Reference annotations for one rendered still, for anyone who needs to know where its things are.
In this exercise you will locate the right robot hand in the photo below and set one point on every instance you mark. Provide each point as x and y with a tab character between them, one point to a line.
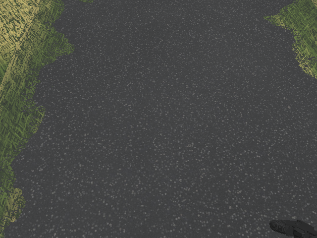
296	229

